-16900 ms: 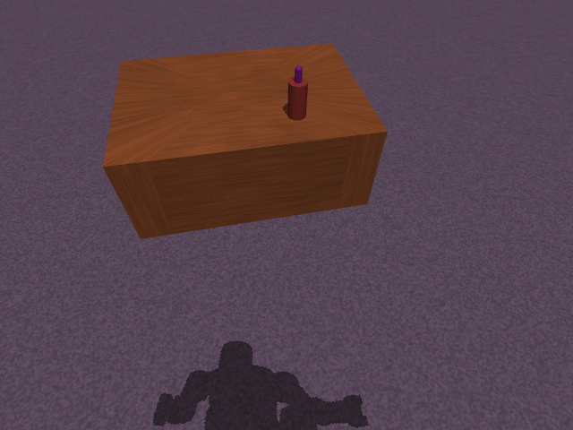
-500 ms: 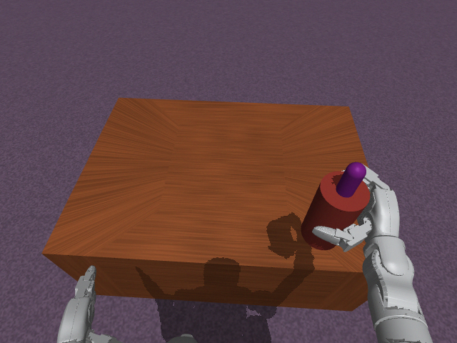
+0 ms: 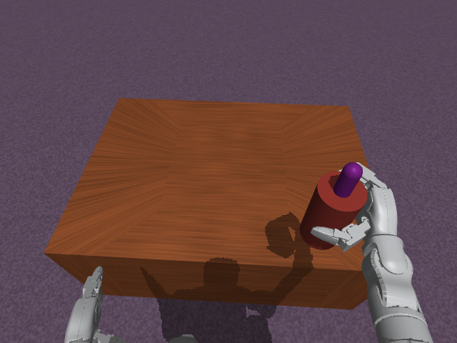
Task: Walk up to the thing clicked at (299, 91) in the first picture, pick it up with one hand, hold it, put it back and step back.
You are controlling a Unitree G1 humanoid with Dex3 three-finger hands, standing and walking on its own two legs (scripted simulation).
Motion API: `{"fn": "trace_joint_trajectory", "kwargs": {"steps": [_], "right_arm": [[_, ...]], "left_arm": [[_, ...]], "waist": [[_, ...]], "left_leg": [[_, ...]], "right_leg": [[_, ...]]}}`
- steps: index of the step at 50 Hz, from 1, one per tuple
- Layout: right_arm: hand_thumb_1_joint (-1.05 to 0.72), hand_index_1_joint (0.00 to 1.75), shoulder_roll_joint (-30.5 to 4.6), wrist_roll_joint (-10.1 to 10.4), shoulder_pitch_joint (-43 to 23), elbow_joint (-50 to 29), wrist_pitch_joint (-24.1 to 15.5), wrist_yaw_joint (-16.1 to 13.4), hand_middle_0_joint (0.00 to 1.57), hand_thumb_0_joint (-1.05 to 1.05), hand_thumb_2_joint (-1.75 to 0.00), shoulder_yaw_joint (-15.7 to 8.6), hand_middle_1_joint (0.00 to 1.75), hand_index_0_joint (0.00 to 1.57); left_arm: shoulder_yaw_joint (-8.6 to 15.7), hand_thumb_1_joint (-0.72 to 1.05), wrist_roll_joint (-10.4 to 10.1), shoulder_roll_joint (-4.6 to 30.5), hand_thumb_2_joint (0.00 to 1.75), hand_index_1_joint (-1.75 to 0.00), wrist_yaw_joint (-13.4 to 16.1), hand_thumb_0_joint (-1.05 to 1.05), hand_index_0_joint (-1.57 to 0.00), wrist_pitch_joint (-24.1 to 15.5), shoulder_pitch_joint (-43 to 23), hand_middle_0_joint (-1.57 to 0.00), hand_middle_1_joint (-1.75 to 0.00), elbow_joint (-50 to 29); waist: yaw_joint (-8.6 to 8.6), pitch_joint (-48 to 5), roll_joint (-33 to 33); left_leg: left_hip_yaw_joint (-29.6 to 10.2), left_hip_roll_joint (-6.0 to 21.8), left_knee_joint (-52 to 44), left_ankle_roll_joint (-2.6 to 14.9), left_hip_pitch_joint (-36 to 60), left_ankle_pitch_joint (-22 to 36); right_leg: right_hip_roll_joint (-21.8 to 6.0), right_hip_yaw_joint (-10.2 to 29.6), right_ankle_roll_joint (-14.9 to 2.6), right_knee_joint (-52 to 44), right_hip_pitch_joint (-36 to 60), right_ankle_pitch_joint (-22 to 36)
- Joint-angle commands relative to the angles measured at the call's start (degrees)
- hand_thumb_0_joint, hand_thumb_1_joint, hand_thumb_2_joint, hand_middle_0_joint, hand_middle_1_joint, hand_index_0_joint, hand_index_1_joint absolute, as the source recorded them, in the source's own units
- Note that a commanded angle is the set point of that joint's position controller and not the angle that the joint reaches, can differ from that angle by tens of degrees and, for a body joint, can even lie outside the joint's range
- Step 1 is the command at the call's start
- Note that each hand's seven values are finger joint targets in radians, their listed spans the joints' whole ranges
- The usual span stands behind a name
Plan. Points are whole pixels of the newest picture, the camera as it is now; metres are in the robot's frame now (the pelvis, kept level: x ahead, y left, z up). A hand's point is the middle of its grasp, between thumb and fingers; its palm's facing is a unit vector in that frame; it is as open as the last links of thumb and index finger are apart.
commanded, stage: hold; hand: right
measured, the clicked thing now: (334, 204) +0.33 -0.15 +0.08
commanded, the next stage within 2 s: crouch in 1.38 s
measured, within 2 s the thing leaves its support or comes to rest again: neither
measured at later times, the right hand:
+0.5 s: hand (338, 213) +0.33 -0.16 +0.05, palm faces +0.07 +1.00 +0.01, open 10.9 cm
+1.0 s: hand (338, 208) +0.33 -0.16 +0.06, palm faces +0.03 +1.00 -0.01, open 10.9 cm
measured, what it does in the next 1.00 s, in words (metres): stands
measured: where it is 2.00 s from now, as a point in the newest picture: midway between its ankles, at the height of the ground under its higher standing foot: outside the picture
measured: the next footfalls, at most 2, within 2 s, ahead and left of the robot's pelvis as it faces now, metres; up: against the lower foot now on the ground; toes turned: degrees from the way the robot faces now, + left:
none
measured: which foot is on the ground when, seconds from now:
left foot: down 0.00-1.00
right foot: down 0.00-1.00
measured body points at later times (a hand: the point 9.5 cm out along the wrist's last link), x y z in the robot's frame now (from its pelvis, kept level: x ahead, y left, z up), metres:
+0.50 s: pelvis +0.00 +0.00 +0.00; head +0.02 +0.00 +0.45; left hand +0.15 +0.26 -0.05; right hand +0.32 -0.21 +0.06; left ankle +0.05 +0.14 -0.71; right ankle -0.01 -0.13 -0.71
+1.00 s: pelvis +0.00 +0.00 +0.00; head +0.02 -0.01 +0.45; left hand +0.15 +0.25 -0.05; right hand +0.33 -0.22 +0.06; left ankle +0.05 +0.14 -0.71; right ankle -0.01 -0.13 -0.71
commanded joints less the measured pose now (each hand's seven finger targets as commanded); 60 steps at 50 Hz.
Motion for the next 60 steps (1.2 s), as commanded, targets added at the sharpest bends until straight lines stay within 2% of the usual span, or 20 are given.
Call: {"fn": "trace_joint_trajectory", "kwargs": {"steps": [1, 7, 11, 12, 14, 15, 19, 24, 26, 29, 31, 35, 40, 41, 43, 46, 49, 51, 54, 60], "right_arm": [[-0.05, 1.45, -5.7, 1.2, -14.1, -11.6, -3.5, 0.5, 1.27, 0.0, -1.31, -2.4, 1.45, 1.32], [-0.07, 1.41, -8.1, 1.1, -17.9, -11.2, -5.5, -0.9, 1.25, 0.0, -1.28, -4.8, 1.41, 1.3], [-0.08, 1.41, -6.4, 0.5, -16.7, -11.7, -6.4, -0.2, 1.25, 0.0, -1.27, -2.7, 1.41, 1.3], [-0.06, 1.41, -3.9, 0.3, -14.2, -9.3, -6.0, 0.4, 1.25, 0.0, -1.27, -0.3, 1.41, 1.3], [-0.04, 1.42, -4.7, 0.4, -15.4, -9.8, -6.2, 1.0, 1.25, 0.0, -1.28, -0.5, 1.42, 1.3], [-0.04, 1.42, -7.0, 0.2, -14.0, -9.4, -6.1, 1.0, 1.25, 0.0, -1.28, -2.8, 1.42, 1.3], [-0.08, 1.44, -7.8, 1.1, -15.5, -14.8, -6.4, -0.1, 1.27, 0.0, -1.3, -3.6, 1.44, 1.33], [-0.06, 1.43, -7.7, 1.5, -15.2, -12.1, -7.4, -0.2, 1.26, 0.0, -1.28, -4.7, 1.43, 1.31], [-0.04, 1.42, -6.4, 1.0, -16.5, -10.2, -8.1, 0.1, 1.25, 0.0, -1.28, -2.9, 1.42, 1.31], [-0.05, 1.4, -4.9, 0.6, -14.8, -8.2, -8.1, 1.6, 1.23, 0.0, -1.26, -1.1, 1.4, 1.29], [-0.03, 1.4, -5.8, 0.7, -14.0, -9.3, -7.6, 2.4, 1.23, 0.0, -1.26, -1.1, 1.4, 1.28], [-0.05, 1.41, -5.8, 1.2, -13.5, -11.4, -6.9, 2.4, 1.25, 0.0, -1.27, -1.1, 1.41, 1.3], [-0.07, 1.42, -8.0, 1.3, -15.9, -13.9, -7.5, -0.5, 1.26, 0.0, -1.28, -4.2, 1.42, 1.31], [-0.07, 1.42, -5.7, 0.8, -14.7, -12.4, -7.2, -0.6, 1.26, 0.0, -1.28, -2.3, 1.42, 1.31], [-0.06, 1.41, -7.9, 0.4, -17.3, -13.7, -7.7, -0.9, 1.25, 0.0, -1.27, -3.2, 1.41, 1.3], [-0.04, 1.41, -2.2, 0.0, -12.8, -7.4, -6.7, 0.5, 1.24, 0.0, -1.27, 1.5, 1.41, 1.29], [-0.03, 1.43, -7.8, 0.0, -16.3, -13.0, -5.8, 0.7, 1.26, 0.0, -1.29, -1.9, 1.43, 1.31], [-0.07, 1.44, -5.5, 0.3, -15.3, -11.7, -4.9, 0.6, 1.27, 0.0, -1.3, -0.3, 1.44, 1.32], [-0.06, 1.42, -7.1, 1.5, -17.2, -12.3, -4.9, -0.4, 1.26, 0.0, -1.28, -3.2, 1.42, 1.31], [-0.05, 1.42, -5.3, 0.8, -16.4, -7.5, -6.0, -0.4, 1.25, 0.0, -1.28, -2.6, 1.42, 1.3]], "left_arm": [[4.7, -0.53, 0.0, 8.2, 0.04, -0.04, 0.8, 0.0, -0.05, -2.9, -2.5, -0.04, -0.05, -7.7], [5.9, -0.53, -0.1, 8.9, 0.04, -0.04, 1.3, 0.0, -0.05, -3.3, -3.9, -0.04, -0.04, -8.8], [1.7, -0.53, 0.0, 5.0, 0.04, -0.04, 0.9, 0.0, -0.05, -3.3, -3.7, -0.04, -0.04, -10.7], [1.2, -0.53, 0.1, 4.5, 0.04, -0.04, 0.7, 0.0, -0.04, -3.2, -1.9, -0.04, -0.04, -8.7], [0.6, -0.53, 0.1, 4.3, 0.04, -0.04, 0.6, 0.0, -0.05, -3.3, -3.2, -0.04, -0.04, -9.0], [2.0, -0.53, 0.1, 5.8, 0.04, -0.04, 0.8, 0.0, -0.05, -3.3, -3.6, -0.04, -0.04, -8.6], [7.4, -0.53, 0.4, 12.2, 0.04, -0.04, 1.4, 0.0, -0.04, -3.5, -3.6, -0.04, -0.04, -12.0], [3.4, -0.54, 0.0, 7.0, 0.05, -0.04, 1.0, 0.0, -0.04, -3.3, -4.1, -0.04, -0.04, -10.2], [4.1, -0.54, 0.2, 7.6, 0.04, -0.04, 1.2, 0.0, -0.04, -3.3, -4.8, -0.04, -0.04, -9.9], [1.2, -0.54, 0.1, 4.8, 0.05, -0.04, 0.9, 0.0, -0.04, -3.4, -3.5, -0.04, -0.04, -8.7], [3.9, -0.54, 0.2, 8.0, 0.04, -0.04, 1.2, 0.0, -0.04, -3.6, -3.7, -0.04, -0.04, -9.7], [4.2, -0.54, 0.1, 8.3, 0.04, -0.04, 0.9, 0.0, -0.04, -3.4, -1.5, -0.04, -0.04, -8.6], [7.4, -0.55, 0.2, 10.8, 0.05, -0.04, 1.2, 0.0, -0.04, -3.5, -2.9, -0.04, -0.04, -9.3], [5.2, -0.55, 0.2, 8.6, 0.05, -0.04, 1.0, 0.0, -0.04, -3.6, -4.0, -0.04, -0.04, -10.0], [4.1, -0.54, 0.1, 7.6, 0.04, -0.04, 1.1, 0.0, -0.04, -3.3, -3.5, -0.04, -0.04, -10.2], [0.2, -0.54, 0.1, 3.1, 0.05, -0.04, 0.3, 0.0, -0.04, -3.1, -3.4, -0.04, -0.04, -7.8], [4.6, -0.54, 0.2, 9.0, 0.04, -0.04, 0.9, 0.0, -0.04, -2.9, -4.4, -0.04, -0.04, -10.5], [5.8, -0.54, 0.2, 10.2, 0.04, -0.04, 1.2, 0.0, -0.04, -2.8, -2.0, -0.04, -0.04, -9.3], [7.1, -0.54, -0.1, 10.6, 0.04, -0.04, 1.0, 0.0, -0.04, -3.0, -1.8, -0.04, -0.04, -7.1], [1.9, -0.54, -0.1, 5.4, 0.05, -0.04, 0.7, 0.0, -0.04, -3.3, -4.6, -0.04, -0.04, -10.2]], "waist": [[0.58, -12.4, -0.1], [0.77, -11.1, 3.3], [0.27, -13.0, 1.9], [0.37, -11.4, 0.7], [0.28, -12.4, -1.6], [-0.34, -12.7, -1.8], [0.84, -16.6, -0.6], [0.42, -13.5, 2.2], [1.28, -12.8, 2.5], [0.74, -11.1, 0.0], [0.94, -14.0, -1.1], [1.1, -14.4, -2.0], [0.52, -14.4, 0.9], [0.21, -13.4, 0.6], [0.41, -13.3, 0.7], [0.21, -11.2, -0.9], [0.04, -16.6, -3.7], [1.35, -14.6, -1.8], [0.77, -13.0, -0.9], [0.67, -11.5, 4.1]], "left_leg": [[2.0, -1.5, -5.6, 1.27, 9.5, 9.6], [1.2, -1.3, -7.1, 0.92, 9.7, 5.5], [0.7, -1.0, -7.0, 0.79, 11.9, 7.4], [1.0, -1.2, -6.6, 1.05, 10.8, 7.2], [1.0, -1.2, -6.1, 1.33, 10.2, 7.8], [1.0, -1.1, -6.0, 1.37, 10.3, 8.2], [1.9, -1.8, -5.7, 1.45, 11.8, 10.1], [1.8, -1.7, -5.7, 1.09, 10.4, 9.8], [1.8, -1.6, -5.3, 1.2, 9.8, 8.9], [0.7, -1.0, -6.0, 1.36, 8.9, 5.7], [1.6, -1.6, -5.2, 1.63, 8.8, 7.1], [2.3, -1.8, -4.5, 1.72, 9.2, 10.2], [2.5, -2.0, -4.7, 1.5, 9.8, 9.6], [2.5, -2.1, -4.5, 1.58, 9.4, 9.5], [2.5, -2.1, -4.1, 1.55, 9.0, 10.3], [2.4, -1.9, -3.9, 1.7, 8.1, 9.1], [2.1, -1.8, -4.6, 1.84, 10.8, 10.2], [2.6, -2.0, -4.7, 1.73, 9.8, 10.6], [2.7, -2.1, -5.0, 1.72, 8.9, 9.1], [1.6, -1.5, -6.1, 1.05, 10.0, 7.7]], "right_leg": [[1.1, -0.7, -1.13, -7.7, 1.6, 10.3], [1.1, -0.6, -1.59, -7.8, 0.9, 6.1], [1.5, -1.2, -1.46, -7.5, 0.5, 7.8], [1.5, -1.1, -1.28, -8.0, 0.5, 7.6], [1.5, -1.1, -1.09, -7.9, 0.5, 8.4], [1.5, -1.1, -1.05, -7.7, 0.8, 9.0], [1.0, -0.3, -0.81, -8.2, 3.9, 10.9], [1.0, -0.3, -1.34, -7.1, 1.3, 10.6], [0.9, -0.2, -1.28, -7.1, 0.8, 9.6], [1.2, -0.6, -1.21, -7.4, -0.4, 6.5], [0.9, -0.2, -0.91, -8.0, 1.9, 8.3], [0.9, -0.1, -0.46, -7.9, 2.6, 11.9], [0.7, 0.5, -0.61, -7.7, 2.2, 11.1], [0.6, 0.5, -0.55, -7.6, 1.9, 11.3], [0.1, 1.0, -0.41, -7.7, 2.2, 12.3], [0.4, 0.6, -0.35, -7.6, -0.1, 11.2], [0.7, -0.2, -0.31, -8.2, 3.5, 11.9], [0.6, 0.0, -0.31, -8.5, 3.7, 12.3], [0.2, 0.8, -0.26, -8.9, 2.5, 11.1], [1.1, -0.4, -1.51, -7.4, 0.0, 8.3]]}}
